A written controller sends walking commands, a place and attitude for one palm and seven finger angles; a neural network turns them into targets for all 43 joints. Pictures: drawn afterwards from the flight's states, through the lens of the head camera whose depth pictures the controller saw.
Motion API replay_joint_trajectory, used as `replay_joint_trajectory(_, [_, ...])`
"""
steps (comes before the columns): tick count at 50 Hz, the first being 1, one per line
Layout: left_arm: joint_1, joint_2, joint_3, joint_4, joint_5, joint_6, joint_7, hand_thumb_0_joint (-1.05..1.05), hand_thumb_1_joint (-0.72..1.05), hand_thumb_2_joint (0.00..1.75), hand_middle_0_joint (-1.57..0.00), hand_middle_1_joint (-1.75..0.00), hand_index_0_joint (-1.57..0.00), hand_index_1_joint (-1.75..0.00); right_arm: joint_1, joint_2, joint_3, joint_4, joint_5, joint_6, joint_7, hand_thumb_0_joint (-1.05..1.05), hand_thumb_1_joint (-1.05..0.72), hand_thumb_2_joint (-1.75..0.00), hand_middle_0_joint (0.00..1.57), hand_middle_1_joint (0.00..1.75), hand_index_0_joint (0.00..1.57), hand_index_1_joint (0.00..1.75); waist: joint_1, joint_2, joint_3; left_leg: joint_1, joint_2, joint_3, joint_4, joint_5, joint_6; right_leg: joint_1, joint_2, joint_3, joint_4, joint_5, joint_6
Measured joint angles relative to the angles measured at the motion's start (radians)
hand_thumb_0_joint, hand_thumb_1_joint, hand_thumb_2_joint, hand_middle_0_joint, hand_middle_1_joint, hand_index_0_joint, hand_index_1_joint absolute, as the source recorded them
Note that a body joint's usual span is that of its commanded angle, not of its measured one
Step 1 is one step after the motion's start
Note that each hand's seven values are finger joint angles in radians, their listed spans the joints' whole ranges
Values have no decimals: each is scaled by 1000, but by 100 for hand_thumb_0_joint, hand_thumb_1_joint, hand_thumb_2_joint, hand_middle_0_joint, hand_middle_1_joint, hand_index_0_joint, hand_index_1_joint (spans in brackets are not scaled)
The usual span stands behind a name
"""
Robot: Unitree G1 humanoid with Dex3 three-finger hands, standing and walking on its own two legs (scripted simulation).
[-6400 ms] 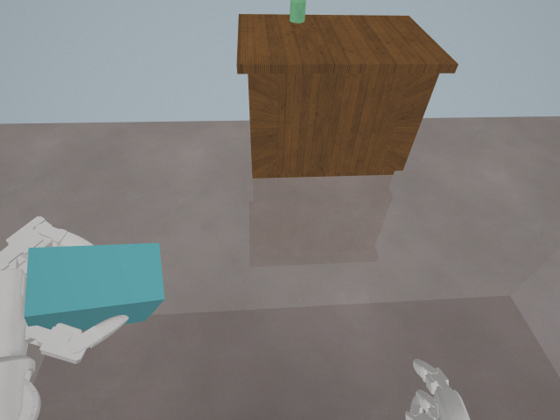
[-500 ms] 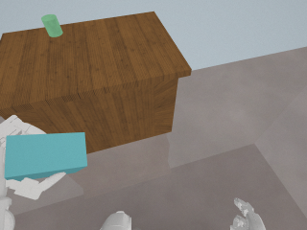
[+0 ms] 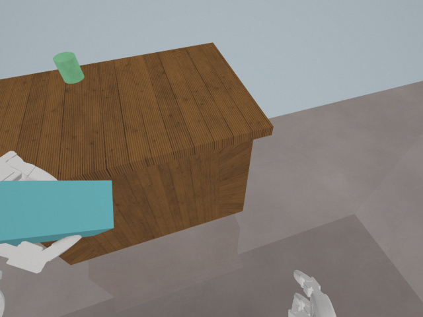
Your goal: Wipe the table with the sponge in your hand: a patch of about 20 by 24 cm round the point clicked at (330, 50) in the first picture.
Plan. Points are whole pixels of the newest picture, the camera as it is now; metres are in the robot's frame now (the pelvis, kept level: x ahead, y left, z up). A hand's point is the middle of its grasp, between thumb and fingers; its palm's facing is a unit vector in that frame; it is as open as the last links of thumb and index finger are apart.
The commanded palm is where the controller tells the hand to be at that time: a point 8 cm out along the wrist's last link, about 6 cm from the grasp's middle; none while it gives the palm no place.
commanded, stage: take the last steps up to it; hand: left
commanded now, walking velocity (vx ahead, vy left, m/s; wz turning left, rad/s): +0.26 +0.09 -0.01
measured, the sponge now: (71, 212) +0.22 +0.21 +0.17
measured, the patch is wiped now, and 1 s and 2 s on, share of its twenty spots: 0.00 0.00 0.00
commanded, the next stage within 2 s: come to a stop and stand still in 0.88 s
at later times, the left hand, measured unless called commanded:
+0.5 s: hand (50, 152) +0.31 +0.28 +0.18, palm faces +0.42 -0.82 -0.38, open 10.1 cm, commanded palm +0.25 +0.31 +0.19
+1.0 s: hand (81, 135) +0.36 +0.24 +0.18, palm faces +0.35 -0.84 -0.42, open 10.1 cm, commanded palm +0.30 +0.30 +0.19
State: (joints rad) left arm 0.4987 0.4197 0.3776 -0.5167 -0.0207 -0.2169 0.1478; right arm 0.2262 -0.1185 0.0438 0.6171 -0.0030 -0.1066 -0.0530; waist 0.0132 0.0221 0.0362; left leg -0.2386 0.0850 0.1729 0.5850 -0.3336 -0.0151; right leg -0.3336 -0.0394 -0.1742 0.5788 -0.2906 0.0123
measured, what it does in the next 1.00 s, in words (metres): walks ahead: left foot, then right foot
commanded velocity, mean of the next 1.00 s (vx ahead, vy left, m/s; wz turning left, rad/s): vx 0.18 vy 0.07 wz -0.01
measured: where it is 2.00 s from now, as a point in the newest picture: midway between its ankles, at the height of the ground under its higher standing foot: outside the picture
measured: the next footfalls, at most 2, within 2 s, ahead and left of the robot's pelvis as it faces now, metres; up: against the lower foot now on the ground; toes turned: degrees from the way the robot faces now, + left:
left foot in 0.38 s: +0.17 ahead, +0.15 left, +0.00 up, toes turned +8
right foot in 0.70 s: +0.19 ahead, -0.08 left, +0.00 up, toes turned -6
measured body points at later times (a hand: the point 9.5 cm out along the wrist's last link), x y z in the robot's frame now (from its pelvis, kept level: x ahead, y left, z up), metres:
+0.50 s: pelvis +0.08 +0.03 +0.00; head +0.10 +0.04 +0.45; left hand +0.29 +0.32 +0.20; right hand +0.25 -0.21 -0.07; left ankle +0.13 +0.14 -0.73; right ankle +0.05 -0.07 -0.68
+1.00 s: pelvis +0.13 +0.02 +0.01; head +0.16 +0.02 +0.46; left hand +0.33 +0.29 +0.20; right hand +0.29 -0.25 -0.07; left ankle +0.17 +0.14 -0.72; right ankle +0.14 -0.07 -0.73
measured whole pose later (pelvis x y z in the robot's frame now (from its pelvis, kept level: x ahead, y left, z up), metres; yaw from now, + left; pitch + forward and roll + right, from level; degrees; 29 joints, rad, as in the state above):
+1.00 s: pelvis +0.13 +0.02 +0.01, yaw -1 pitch -1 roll +1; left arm 0.50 0.37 0.34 -0.53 -0.02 -0.22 0.17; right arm 0.21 -0.26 -0.03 0.60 -0.01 -0.06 -0.07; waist -0.01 -0.02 0.07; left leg -0.30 0.04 0.11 0.58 -0.28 0.00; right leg -0.24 -0.05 -0.13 0.53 -0.28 -0.04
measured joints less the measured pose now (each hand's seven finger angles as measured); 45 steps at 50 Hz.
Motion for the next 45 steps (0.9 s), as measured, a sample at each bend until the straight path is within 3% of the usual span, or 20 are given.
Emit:
replay_joint_trajectory(3, [-60,-34,-14,58,2,12,-1,-1,-50,100,-73,-133,-76,-134,-21,-42,-18,38,3,22,2,1,-90,-90,21,30,20,30,11,29,14,-98,-3,-67,280,-106,11,-1,9,-11,54,11,-82])
replay_joint_trajectory(5, [-78,-68,-24,82,-3,11,-2,-1,-50,100,-73,-133,-76,-134,-35,-71,-30,59,2,34,7,1,-90,-90,21,30,20,30,12,20,23,-177,-26,-105,474,-91,0,20,3,-5,42,-7,-92])
replay_joint_trajectory(7, [-70,-89,-32,84,1,7,-2,-1,-51,100,-73,-133,-76,-134,-41,-94,-40,61,1,43,7,1,-90,-90,21,30,20,30,3,8,27,-234,-27,-115,549,-54,-9,47,-1,-1,-1,5,-82])
replay_joint_trajectory(9, [-49,-92,-38,70,6,-3,-2,-1,-51,100,-73,-133,-76,-134,-43,-111,-51,49,-1,47,3,1,-91,-90,21,30,20,30,-11,-9,31,-264,-17,-112,509,-15,-12,69,-6,0,-44,20,-79])
replay_joint_trajectory(12, [-9,-69,-37,24,8,-12,2,-1,-51,100,-73,-133,-76,-134,-36,-127,-69,17,-4,45,-4,1,-91,-90,21,30,20,30,-23,-41,40,-245,-3,-85,315,17,-7,94,-18,7,-82,28,-73])
replay_joint_trajectory(19, [23,-21,-8,-52,-2,-21,27,-1,-51,100,-73,-133,-76,-134,-2,-152,-97,-46,1,34,-18,1,-91,-90,20,30,20,30,-9,-46,29,-61,-23,-30,-82,130,19,121,-18,32,3,-57,-31])
replay_joint_trajectory(21, [-25,-9,3,-20,-5,-26,29,-1,-51,100,-73,-133,-76,-134,-12,-126,-99,-39,8,36,-23,1,-91,-90,20,29,20,30,-2,-74,28,-63,-38,-15,-35,133,33,89,-34,70,120,-146,-21])
replay_joint_trajectory(23, [-73,-13,4,33,-2,-21,27,-1,-51,100,-73,-133,-76,-134,-25,-95,-84,-30,6,33,-24,1,-91,-90,20,29,20,30,-6,-76,20,-65,-37,-14,-6,96,39,25,-18,103,296,-226,-14])
replay_joint_trajectory(26, [-93,-29,-2,52,-1,4,22,-1,-51,100,-73,-133,-76,-134,-33,-48,-53,-20,7,18,-9,1,-91,-90,20,29,20,30,-18,-63,12,-50,-27,-22,-29,93,37,-51,-8,103,414,-202,0])
replay_joint_trajectory(30, [-41,-41,-21,-4,-4,6,10,-1,-51,100,-73,-134,-76,-134,-22,-5,-14,-22,2,-4,8,1,-91,-90,20,30,20,30,-18,-41,11,-30,-15,-23,-66,102,29,-64,-15,75,282,-134,12])
replay_joint_trajectory(34, [-8,-18,-19,-12,-4,1,7,-1,-51,100,-73,-134,-76,-134,-6,5,6,-18,1,-5,6,1,-90,-90,21,30,20,30,-6,-16,14,-32,-5,-28,-33,73,9,12,1,40,55,-78,15])
replay_joint_trajectory(36, [-19,-18,-17,14,1,2,8,-1,-51,100,-73,-134,-76,-134,-6,-9,4,-8,1,6,2,1,-90,-90,21,30,20,30,-1,11,17,-50,8,-40,32,30,7,37,16,28,5,29,-31])
replay_joint_trajectory(38, [-42,-38,-25,46,-3,10,5,-1,-51,100,-73,-134,-76,-134,-14,-33,-6,20,2,22,3,1,-90,-90,21,30,20,30,4,25,16,-93,-9,-73,164,-71,8,34,17,24,31,13,-66])
replay_joint_trajectory(41, [-61,-77,-37,78,-7,17,6,-1,-51,100,-73,-134,-76,-134,-26,-70,-22,49,4,40,5,1,-90,-90,21,30,20,30,6,10,21,-171,-48,-106,392,-94,-3,56,5,34,2,2,-73])
replay_joint_trajectory(43, [-58,-88,-42,81,-1,11,8,-1,-51,100,-73,-134,-76,-134,-31,-89,-30,50,2,46,1,1,-90,-90,21,30,20,30,-2,-7,25,-184,-51,-100,390,-77,-5,74,-3,39,-35,20,-66])
replay_joint_trajectory(45, [-44,-84,-43,66,4,3,11,-1,-51,100,-73,-134,-76,-134,-32,-104,-40,37,-2,48,-3,1,-91,-90,21,30,20,30,-13,-28,28,-169,-47,-87,298,-52,-1,86,-10,42,-62,31,-64])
